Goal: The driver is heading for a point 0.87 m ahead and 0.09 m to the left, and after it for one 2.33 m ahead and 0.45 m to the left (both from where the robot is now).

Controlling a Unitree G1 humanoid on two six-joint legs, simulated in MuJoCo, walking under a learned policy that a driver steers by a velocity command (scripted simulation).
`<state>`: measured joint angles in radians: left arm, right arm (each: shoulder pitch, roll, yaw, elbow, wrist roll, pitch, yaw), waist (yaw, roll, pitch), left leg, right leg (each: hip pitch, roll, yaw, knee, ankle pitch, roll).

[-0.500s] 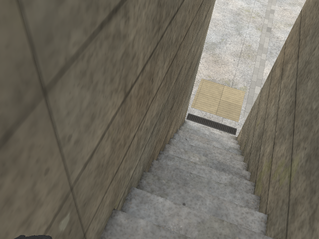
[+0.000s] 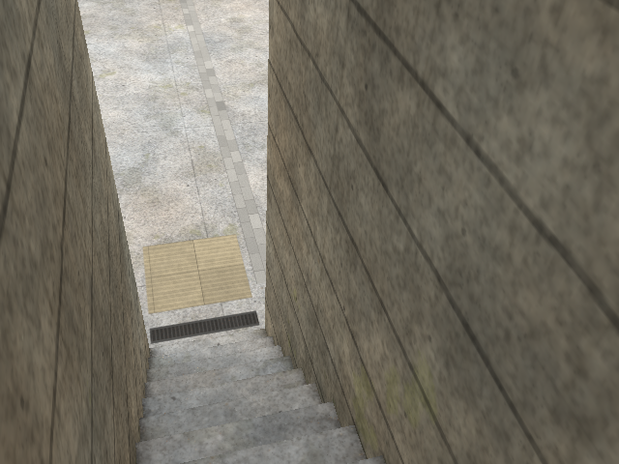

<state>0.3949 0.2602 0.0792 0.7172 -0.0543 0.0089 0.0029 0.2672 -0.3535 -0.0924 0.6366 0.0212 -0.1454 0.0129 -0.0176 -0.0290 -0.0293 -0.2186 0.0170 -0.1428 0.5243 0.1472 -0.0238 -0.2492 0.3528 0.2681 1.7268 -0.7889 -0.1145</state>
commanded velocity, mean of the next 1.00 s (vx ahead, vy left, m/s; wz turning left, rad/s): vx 0.65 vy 0.14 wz -0.25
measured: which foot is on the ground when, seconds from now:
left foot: down 0.00-0.32, up 0.34-0.66, down 0.68-0.96, up 0.98-1.00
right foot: up 0.00-0.30, down 0.32-0.66, up 0.68-0.90, down 0.92-1.00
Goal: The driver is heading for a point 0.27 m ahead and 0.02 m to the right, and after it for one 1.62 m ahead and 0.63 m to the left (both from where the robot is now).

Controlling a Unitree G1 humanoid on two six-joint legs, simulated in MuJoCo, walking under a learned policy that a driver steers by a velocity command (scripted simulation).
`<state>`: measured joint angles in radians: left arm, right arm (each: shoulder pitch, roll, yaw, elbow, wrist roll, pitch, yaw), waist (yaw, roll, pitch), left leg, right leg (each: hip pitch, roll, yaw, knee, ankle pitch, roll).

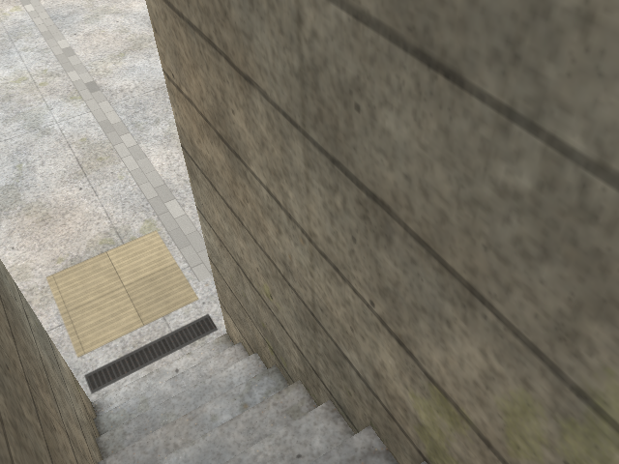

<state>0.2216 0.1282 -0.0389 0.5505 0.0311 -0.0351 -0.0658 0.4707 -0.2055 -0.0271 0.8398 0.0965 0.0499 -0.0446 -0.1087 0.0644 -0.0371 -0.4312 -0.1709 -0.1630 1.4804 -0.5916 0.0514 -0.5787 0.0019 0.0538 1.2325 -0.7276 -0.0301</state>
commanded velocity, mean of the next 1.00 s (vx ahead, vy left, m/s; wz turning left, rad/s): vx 0.80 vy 0.09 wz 0.62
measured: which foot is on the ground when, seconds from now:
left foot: up 0.00-0.34, down 0.36-0.64, up 0.66-0.84, down 0.86-1.00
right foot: down 0.00-0.28, up 0.30-0.56, down 0.58-0.78, up 0.80-1.00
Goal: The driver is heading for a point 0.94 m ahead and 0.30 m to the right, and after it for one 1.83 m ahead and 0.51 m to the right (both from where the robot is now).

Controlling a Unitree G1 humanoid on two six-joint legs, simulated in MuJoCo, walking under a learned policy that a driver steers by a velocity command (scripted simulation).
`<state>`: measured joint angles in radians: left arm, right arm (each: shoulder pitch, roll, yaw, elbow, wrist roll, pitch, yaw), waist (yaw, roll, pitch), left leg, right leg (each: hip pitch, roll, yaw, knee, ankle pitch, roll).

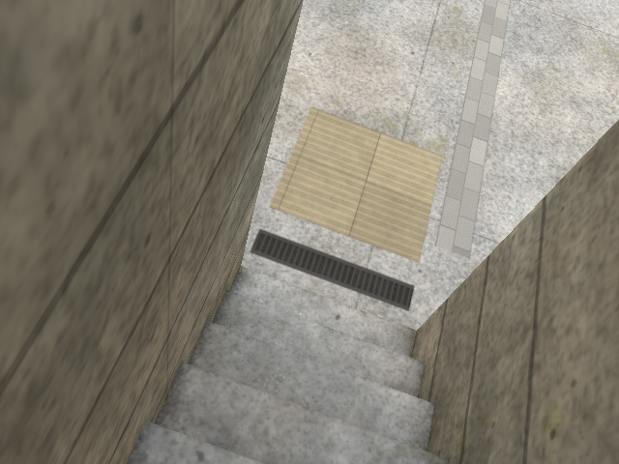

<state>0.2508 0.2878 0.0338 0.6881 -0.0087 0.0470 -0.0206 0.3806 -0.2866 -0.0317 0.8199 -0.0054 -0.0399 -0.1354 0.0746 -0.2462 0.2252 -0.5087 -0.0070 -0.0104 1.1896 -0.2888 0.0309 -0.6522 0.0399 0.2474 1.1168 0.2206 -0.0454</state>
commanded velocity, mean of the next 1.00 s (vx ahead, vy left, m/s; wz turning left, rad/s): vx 0.73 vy -0.03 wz -0.48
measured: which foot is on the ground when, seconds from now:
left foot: down 0.00-0.16, up 0.18-0.28, down 0.30-0.54, up 0.56-1.00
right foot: up 0.00-0.22, down 0.24-0.60, up 0.62-0.66, down 0.68-0.90, up 0.92-1.00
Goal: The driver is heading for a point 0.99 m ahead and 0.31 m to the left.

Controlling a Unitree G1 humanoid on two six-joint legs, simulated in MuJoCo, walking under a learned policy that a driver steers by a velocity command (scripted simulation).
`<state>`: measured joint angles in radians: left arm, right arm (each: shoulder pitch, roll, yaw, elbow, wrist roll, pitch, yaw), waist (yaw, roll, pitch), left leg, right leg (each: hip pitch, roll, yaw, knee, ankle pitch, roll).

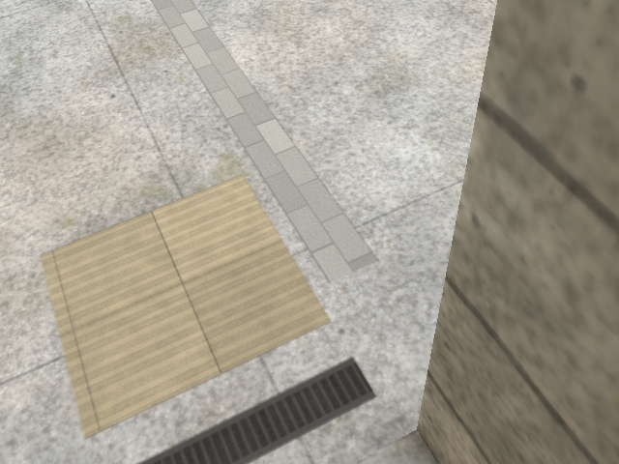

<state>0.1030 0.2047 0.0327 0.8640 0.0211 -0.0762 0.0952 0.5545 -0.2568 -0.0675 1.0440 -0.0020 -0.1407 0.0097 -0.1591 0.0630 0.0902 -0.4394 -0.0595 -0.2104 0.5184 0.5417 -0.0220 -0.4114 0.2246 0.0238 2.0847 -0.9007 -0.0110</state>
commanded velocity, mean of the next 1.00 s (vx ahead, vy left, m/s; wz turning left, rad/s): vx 0.15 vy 0.00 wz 0.81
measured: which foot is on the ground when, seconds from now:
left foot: up 0.00-0.28, down 0.30-0.50, up 0.52-0.90, down 0.92-1.00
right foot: up 0.00-0.04, down 0.06-0.20, up 0.22-0.50, down 0.52-0.94, up 0.96-1.00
